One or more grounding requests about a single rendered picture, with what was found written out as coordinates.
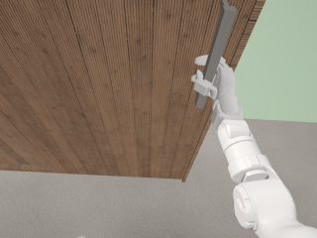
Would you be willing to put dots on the right robot upper arm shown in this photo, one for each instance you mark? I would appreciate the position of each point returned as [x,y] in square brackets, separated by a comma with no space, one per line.
[266,207]

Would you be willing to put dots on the right robot forearm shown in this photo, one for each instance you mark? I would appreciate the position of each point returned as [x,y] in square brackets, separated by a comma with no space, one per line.
[246,162]

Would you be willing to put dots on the wardrobe door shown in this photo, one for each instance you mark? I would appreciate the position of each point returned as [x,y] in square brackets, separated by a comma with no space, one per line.
[14,150]
[103,87]

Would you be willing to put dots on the robot right hand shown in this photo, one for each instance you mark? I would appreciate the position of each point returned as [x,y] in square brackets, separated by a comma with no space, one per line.
[223,81]

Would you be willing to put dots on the handle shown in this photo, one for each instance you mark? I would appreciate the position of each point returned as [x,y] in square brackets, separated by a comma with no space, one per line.
[225,22]

